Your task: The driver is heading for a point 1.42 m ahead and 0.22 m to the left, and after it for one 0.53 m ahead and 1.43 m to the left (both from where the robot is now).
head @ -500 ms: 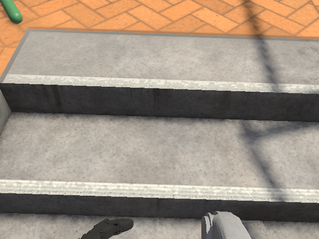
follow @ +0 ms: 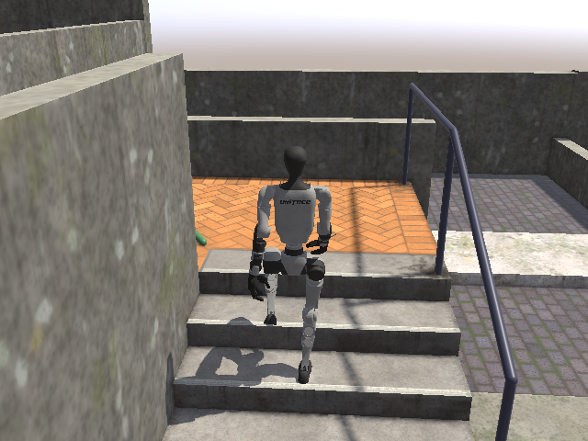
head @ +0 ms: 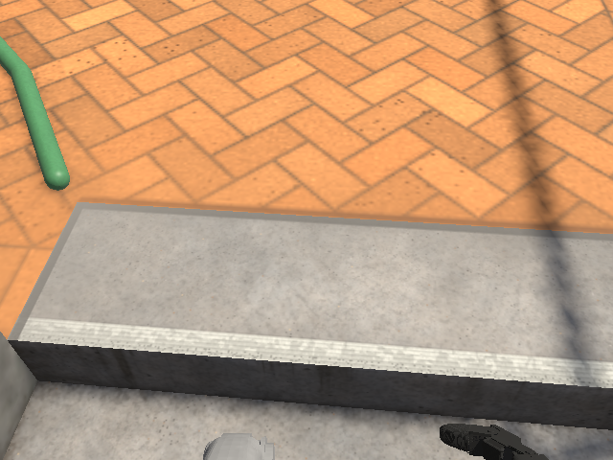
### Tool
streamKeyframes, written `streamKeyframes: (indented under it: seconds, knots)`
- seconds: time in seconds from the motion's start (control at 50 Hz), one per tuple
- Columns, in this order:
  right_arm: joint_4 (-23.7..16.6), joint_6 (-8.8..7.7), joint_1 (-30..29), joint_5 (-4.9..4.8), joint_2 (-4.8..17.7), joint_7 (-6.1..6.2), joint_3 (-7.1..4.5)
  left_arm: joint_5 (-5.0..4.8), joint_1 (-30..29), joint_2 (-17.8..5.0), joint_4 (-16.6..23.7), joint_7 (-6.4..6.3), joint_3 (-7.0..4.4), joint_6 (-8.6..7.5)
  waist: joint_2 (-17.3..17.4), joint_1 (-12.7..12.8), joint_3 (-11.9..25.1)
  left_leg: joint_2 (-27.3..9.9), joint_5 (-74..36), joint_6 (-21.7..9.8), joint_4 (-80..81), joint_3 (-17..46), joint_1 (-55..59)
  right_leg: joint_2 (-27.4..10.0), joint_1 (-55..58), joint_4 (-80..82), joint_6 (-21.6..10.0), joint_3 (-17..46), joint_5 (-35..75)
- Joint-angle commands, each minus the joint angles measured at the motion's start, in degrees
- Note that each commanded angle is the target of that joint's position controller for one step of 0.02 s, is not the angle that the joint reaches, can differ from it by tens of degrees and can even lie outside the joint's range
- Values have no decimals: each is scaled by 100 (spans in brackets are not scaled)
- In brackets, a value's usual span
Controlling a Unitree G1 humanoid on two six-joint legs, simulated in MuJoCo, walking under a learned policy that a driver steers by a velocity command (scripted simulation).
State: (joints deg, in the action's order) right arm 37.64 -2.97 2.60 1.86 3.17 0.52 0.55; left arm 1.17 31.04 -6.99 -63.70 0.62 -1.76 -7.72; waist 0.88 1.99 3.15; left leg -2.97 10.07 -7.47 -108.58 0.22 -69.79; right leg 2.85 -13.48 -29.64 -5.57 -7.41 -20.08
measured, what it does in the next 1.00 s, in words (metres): climbs: left foot 0.16 m higher, then right foot 0.16 m higher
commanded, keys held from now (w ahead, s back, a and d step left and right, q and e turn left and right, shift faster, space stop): w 1.00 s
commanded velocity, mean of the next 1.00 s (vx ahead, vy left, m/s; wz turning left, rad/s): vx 0.50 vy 0.00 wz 0.00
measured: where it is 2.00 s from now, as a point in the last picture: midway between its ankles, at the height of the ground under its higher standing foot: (319, 138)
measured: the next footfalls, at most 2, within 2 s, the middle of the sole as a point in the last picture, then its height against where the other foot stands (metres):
left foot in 0.22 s outside the picture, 0.16 m higher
right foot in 0.80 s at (371, 293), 0.16 m higher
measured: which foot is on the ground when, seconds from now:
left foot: up 0.00-0.20, down 0.22-0.82, up 0.84-1.00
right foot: down 0.00-0.22, up 0.24-0.78, down 0.80-1.00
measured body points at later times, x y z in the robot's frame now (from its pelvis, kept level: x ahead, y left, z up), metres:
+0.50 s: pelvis +0.32 +0.05 +0.15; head +0.33 +0.06 +0.60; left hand +0.53 +0.24 +0.07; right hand +0.28 -0.18 +0.00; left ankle +0.32 +0.11 -0.57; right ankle +0.36 -0.09 -0.34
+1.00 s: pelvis +0.65 +0.00 +0.28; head +0.65 +0.00 +0.73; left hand +0.71 +0.25 +0.14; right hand +0.80 -0.24 +0.18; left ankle +0.60 +0.13 -0.24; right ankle +0.69 -0.06 -0.41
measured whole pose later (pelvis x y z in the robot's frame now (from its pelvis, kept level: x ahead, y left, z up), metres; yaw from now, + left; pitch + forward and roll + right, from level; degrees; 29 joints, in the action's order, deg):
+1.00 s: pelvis +0.65 +0.00 +0.28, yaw +1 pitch +2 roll -2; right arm 39.2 -5.1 11.7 1.4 10.1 0.2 -3.7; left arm 2.2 17.4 -12.0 -53.5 0.3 -4.6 -4.6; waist 1.5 -1.4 2.9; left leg 1.7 8.3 -7.7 -103.3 6.3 -45.3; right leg 2.5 -29.3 -49.9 -7.2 -11.3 -23.4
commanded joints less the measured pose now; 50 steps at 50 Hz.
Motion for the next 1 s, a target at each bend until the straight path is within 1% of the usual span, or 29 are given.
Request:
streamKeyframes:
  seconds: [0.02,0.06,0.12,0.16,0.2,0.22,0.24,0.26,0.28,0.3,0.34,0.38,0.42,0.5,0.54,0.66,0.7,0.74,0.76,0.78,0.8,0.82,0.84,0.86,0.9,0.92,0.96,0.98,1.0]
  knots:
    - [-590,10,-704,-1,11,76,34,44,329,-557,239,-99,-80,-108,-454,-51,-638,-159,873,-2,-968,-357,-1672,-1443,869,1497,-693,1854,1179]
    - [-1185,-34,-1782,-29,-187,39,209,25,749,-431,149,-198,-57,-25,-460,169,-848,-313,1268,-15,-83,-593,-1818,-1440,1139,2048,-457,1758,1186]
    - [-1238,90,-1671,0,-66,-143,220,-116,839,-540,243,-381,-106,125,-326,229,-467,-316,1154,-88,2172,-970,370,-1435,1040,3205,-647,1169,2364]
    - [-906,109,-949,-122,-70,-210,171,-121,310,-745,597,-328,-95,105,-270,-160,-103,162,1429,-301,3480,-1480,2203,-1433,1147,2501,-589,442,6320]
    - [-463,138,515,-276,412,-55,-76,-150,483,-1259,689,-226,-191,64,-1203,-825,1010,860,1660,-484,4208,-1630,4153,-1738,1607,617,-587,478,10400]
    - [-230,128,1510,-186,804,-18,-231,-238,176,-1433,793,-91,-259,-52,-1558,-1348,1615,646,1241,-647,4816,-765,5388,-1653,1380,-746,-371,405,10119]
    - [108,67,2132,-45,1352,38,-436,-401,324,-1084,1070,49,-216,-138,-559,-1313,2044,-515,2531,-1198,5657,1736,6855,-1002,-633,-2746,-70,619,8084]
    - [230,183,2259,-36,1845,57,-633,-217,-208,-900,1347,237,-301,-161,873,-1368,2010,-1469,2568,-1617,8418,4745,6753,369,-1569,-5296,210,734,1627]
    - [231,197,1353,-53,1741,35,-639,-15,-290,-577,1604,253,-329,-121,685,-780,1773,-1585,2846,-1385,8972,5346,6282,139,-2303,-7085,175,1686,1256]
    - [470,151,918,-117,1328,-3,-547,36,-535,-315,1938,175,-263,-35,117,-307,1017,-1480,3330,-1062,8878,4569,5464,-138,-2669,-7456,145,1474,1627]
    - [1101,-103,1021,-18,538,-10,-395,154,-1183,-62,2356,-30,-179,10,-632,-69,-157,-1221,1982,-676,8446,2797,4345,-361,-3348,-7702,-110,1354,1786]
    - [1632,-292,1489,105,146,-49,-270,42,-1131,315,2435,-103,17,172,-149,147,-331,-975,1104,-485,8566,1881,4303,-250,-4023,-8431,-319,1560,1378]
    - [2013,-407,1837,27,307,-127,-276,64,-1320,612,2585,-153,180,330,142,274,-465,-792,639,-252,8637,1159,4565,-215,-4857,-8705,-408,1695,1206]
    - [1966,-565,2047,-89,691,-185,-266,141,-2241,261,2767,-81,171,492,-169,181,-542,-497,-224,17,9153,397,4519,-465,-5144,-7566,-127,718,1748]
    - [2150,-605,2814,-49,863,-148,-311,67,-2734,428,2843,-149,200,513,370,-176,-424,-728,-389,-344,9205,837,5628,-462,-6387,-9024,-154,399,969]
    - [2288,-453,3621,-32,837,144,-319,22,-4631,534,3964,-123,421,509,365,-513,-810,-832,-289,-231,10138,766,6865,-893,-7228,-7546,-190,106,-235]
    - [2193,-341,3674,-179,919,269,-365,-6,-4473,479,3917,29,429,616,192,-595,-497,-884,-1531,-457,11042,332,6776,-914,-5310,-5730,-286,-212,-168]
    - [1856,-309,3220,-207,1080,244,-351,-173,-3689,580,3530,81,387,675,254,-107,-41,-902,-5860,-415,10298,-409,6734,-351,-3206,-4622,-570,-749,-503]
    - [1801,-321,3329,-224,1352,200,-402,-280,-3155,282,3340,19,248,700,643,107,416,-1044,-8054,-465,9542,-405,6861,73,-2232,-4251,-594,-965,-865]
    - [1728,-363,3225,-239,1647,116,-468,-239,-2255,-115,3086,-35,78,697,858,503,816,-1162,-9120,-329,8416,-305,7195,248,-1518,-3719,-714,-770,-759]
    - [1585,-478,2880,-336,1892,-35,-565,-83,-1358,-527,2920,-77,-78,690,1094,1006,1407,-1090,-8808,-92,6949,-347,7001,50,-424,-3119,-867,92,-532]
    - [1221,-568,3013,-542,1525,-212,-504,59,-702,-1111,2640,-89,-283,606,-22,937,2051,-310,-6690,212,4815,-101,5007,-1228,1143,-2071,-1466,2911,-1959]
    - [1026,-623,2432,-292,1443,-367,-627,-66,-815,-1474,2555,-120,-456,740,-1394,946,2009,1198,-405,428,2151,-25,4007,-1907,952,857,-1855,6033,-2330]
    - [721,-626,2491,-161,956,-392,-606,-40,-1688,-1351,2596,-103,-443,705,-857,292,1723,830,-252,368,483,981,3131,-2160,681,1141,-1632,6247,-2206]
    - [247,-558,1807,-7,635,-232,-481,-12,-1980,-635,2046,-95,-307,440,316,-149,163,357,-571,126,283,656,2479,-2039,-888,688,-1117,4483,-1428]
    - [45,-432,1524,17,399,-145,-377,91,-1810,-185,1672,-78,-174,326,463,-367,-155,244,-405,25,353,716,2378,-1827,-1409,427,-942,3685,-707]
    - [-28,-187,1696,-59,152,-25,-226,188,-1575,79,1260,-7,-71,132,26,-628,-331,363,15,-126,-233,880,1941,-1618,-1589,621,-721,2795,-43]
    - [-92,-108,1780,-5,53,20,-160,141,-1476,-41,1092,25,-96,74,-87,-840,-427,349,-26,-159,-77,1017,1699,-1465,-1578,621,-539,2268,446]
    - [-32,-25,1885,-5,331,30,-201,84,-1535,-296,1138,70,-144,25,-47,-935,-562,269,59,-86,853,948,1765,-1351,-1656,895,-500,1818,550]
